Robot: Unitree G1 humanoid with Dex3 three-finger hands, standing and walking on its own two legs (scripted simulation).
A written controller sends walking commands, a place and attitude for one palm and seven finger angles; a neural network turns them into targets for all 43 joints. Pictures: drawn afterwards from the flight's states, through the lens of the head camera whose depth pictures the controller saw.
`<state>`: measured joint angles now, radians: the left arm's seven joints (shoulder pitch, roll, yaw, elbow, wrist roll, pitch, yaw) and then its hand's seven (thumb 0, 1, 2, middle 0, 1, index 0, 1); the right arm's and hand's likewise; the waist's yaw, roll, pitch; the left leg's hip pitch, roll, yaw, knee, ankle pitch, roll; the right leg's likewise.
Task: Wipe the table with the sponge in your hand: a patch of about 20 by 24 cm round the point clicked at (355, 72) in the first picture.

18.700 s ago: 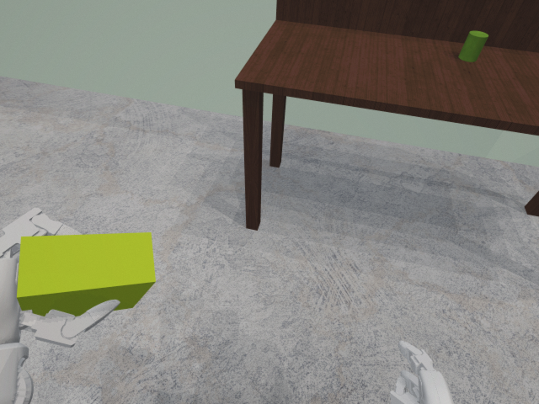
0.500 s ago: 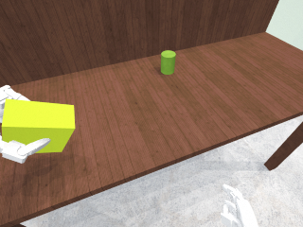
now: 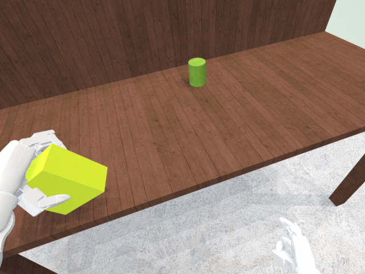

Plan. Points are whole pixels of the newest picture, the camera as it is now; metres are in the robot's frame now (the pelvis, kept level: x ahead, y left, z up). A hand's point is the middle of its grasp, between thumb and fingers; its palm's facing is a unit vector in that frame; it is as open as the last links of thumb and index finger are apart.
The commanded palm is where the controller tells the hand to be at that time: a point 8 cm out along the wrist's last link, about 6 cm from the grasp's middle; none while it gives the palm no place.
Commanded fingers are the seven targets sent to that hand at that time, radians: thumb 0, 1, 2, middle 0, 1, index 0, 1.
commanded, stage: turn the palm down, sponge in hand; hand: left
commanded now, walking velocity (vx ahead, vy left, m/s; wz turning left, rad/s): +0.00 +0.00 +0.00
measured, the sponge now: (68, 185) +0.24 +0.26 +0.12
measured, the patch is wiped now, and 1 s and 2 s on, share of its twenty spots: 0.00 0.00 0.00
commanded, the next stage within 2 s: move the sponge above the wiping area in 1.50 s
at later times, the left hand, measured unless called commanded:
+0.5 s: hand (50, 166) +0.24 +0.26 +0.19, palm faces +0.23 -0.32 -0.92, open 9.6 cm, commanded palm +0.20 +0.30 +0.24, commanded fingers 0.00 0.10 1.30 -1.20 -1.60 -1.20 -1.60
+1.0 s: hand (3, 150) +0.24 +0.33 +0.22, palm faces +0.31 -0.08 -0.95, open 9.6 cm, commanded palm +0.20 +0.32 +0.26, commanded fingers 0.00 0.10 1.30 -1.20 -1.60 -1.20 -1.60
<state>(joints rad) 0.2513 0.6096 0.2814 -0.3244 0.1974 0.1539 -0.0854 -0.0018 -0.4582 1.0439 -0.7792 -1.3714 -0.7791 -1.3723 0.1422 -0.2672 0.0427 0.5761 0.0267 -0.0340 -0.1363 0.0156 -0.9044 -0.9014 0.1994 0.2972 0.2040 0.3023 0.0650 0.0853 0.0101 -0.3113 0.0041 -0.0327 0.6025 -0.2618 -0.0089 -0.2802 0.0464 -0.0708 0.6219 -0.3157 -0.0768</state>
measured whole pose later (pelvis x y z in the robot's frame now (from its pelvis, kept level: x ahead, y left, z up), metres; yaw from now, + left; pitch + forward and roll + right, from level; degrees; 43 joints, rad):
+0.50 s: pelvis +0.02 +0.01 +0.00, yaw -1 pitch -1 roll +1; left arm 0.33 0.67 0.20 -0.56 0.43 0.20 0.01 0.00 -0.47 1.05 -0.78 -1.37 -0.78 -1.37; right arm 0.12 -0.27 0.02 0.55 0.03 -0.02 -0.14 0.02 -0.91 -0.90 0.20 0.30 0.20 0.30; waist 0.10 0.08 -0.02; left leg -0.30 0.00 -0.02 0.61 -0.29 -0.02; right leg -0.27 0.04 -0.05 0.62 -0.34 -0.07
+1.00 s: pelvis +0.00 +0.04 +0.01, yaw -1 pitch -4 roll +0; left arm 0.07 0.66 0.07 -0.42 0.71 0.41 -0.02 0.00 -0.47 1.05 -0.79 -1.37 -0.79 -1.37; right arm 0.00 -0.23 0.09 0.63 0.04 0.04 -0.08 0.02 -0.90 -0.90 0.20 0.30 0.20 0.30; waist 0.15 0.11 0.01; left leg -0.19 -0.03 0.00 0.47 -0.20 0.03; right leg -0.16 0.01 -0.03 0.48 -0.24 -0.03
